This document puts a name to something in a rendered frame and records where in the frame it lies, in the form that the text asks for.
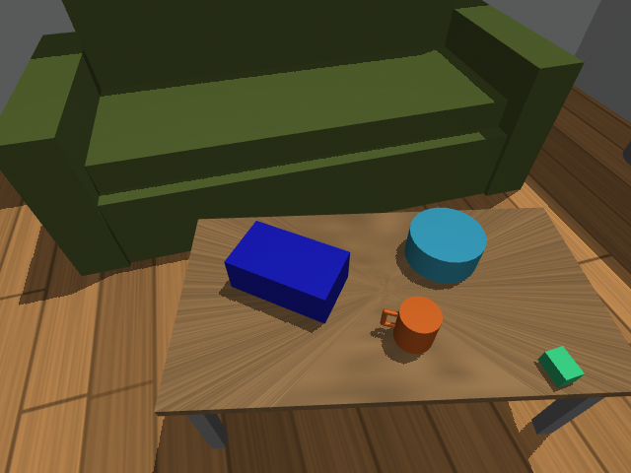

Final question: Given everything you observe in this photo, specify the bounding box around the sofa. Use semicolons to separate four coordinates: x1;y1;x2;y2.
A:
0;0;585;276

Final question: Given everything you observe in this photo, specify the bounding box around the coffee table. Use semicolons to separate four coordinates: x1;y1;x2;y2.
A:
154;208;631;448

